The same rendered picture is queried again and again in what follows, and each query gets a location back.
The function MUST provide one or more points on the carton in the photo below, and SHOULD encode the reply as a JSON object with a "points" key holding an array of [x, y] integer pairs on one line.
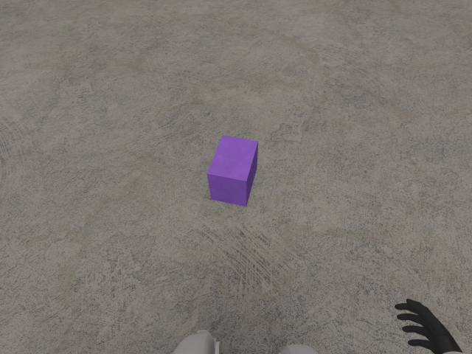
{"points": [[231, 173]]}

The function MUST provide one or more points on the robot left shin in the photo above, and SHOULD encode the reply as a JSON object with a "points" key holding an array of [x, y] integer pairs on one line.
{"points": [[203, 332]]}

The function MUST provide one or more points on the robot left thigh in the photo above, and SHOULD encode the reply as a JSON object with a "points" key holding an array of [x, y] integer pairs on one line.
{"points": [[199, 344]]}

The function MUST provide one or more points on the right robot hand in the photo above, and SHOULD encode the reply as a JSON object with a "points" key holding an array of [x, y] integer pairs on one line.
{"points": [[439, 339]]}

